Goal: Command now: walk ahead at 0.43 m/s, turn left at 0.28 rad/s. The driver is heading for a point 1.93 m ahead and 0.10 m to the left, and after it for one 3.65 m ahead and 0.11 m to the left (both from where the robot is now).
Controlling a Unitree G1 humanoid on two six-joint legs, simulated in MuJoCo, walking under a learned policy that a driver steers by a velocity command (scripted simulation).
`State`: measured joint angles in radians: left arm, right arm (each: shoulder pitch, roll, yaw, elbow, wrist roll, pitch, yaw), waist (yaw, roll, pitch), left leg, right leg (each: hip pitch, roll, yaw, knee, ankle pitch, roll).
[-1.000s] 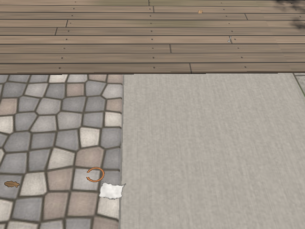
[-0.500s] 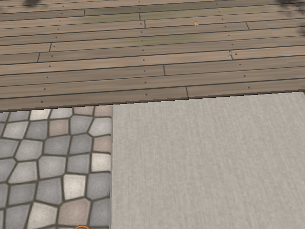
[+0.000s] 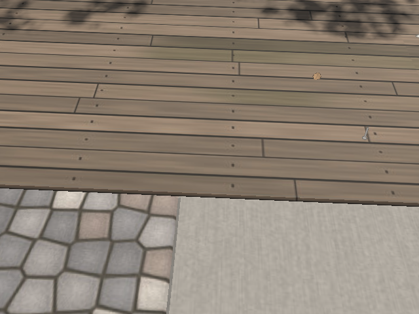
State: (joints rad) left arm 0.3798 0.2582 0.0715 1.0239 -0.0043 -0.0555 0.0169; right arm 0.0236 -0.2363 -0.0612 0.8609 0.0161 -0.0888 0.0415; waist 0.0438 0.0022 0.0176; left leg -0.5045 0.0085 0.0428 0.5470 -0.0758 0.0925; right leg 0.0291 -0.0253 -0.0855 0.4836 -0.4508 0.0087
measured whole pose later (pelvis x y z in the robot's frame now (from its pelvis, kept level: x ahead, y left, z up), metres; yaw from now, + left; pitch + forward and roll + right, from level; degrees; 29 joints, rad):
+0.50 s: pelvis +0.17 +0.00 +0.01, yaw +16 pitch +3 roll +1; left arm 0.04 0.27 0.06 0.81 0.01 -0.06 0.02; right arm 0.23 -0.30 -0.08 0.83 0.02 0.01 -0.04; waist -0.04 -0.02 0.00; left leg -0.25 -0.14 -0.19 0.52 -0.30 0.05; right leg -0.38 0.02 0.09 0.46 -0.09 0.02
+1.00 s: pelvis +0.20 +0.02 +0.02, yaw +19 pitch -1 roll +0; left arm 0.18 0.25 0.03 0.93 0.02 -0.01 0.02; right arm 0.21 -0.23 -0.04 0.89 -0.02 0.00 -0.01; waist 0.03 -0.02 0.02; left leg -0.19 -0.01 -0.05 0.51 -0.30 0.00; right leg -0.27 -0.02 0.04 0.47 -0.20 0.04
